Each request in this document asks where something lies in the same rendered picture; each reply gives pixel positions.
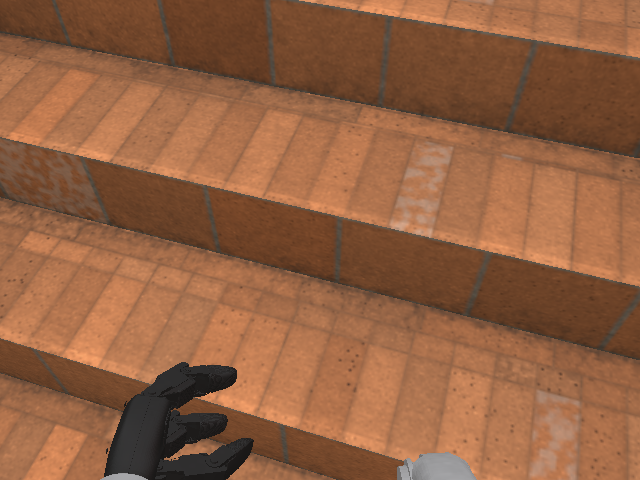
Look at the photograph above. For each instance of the right robot thigh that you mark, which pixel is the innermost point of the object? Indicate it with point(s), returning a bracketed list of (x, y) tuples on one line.
[(435, 466)]

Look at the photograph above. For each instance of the robot left hand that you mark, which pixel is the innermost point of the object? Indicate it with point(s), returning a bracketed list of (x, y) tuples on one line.
[(148, 431)]

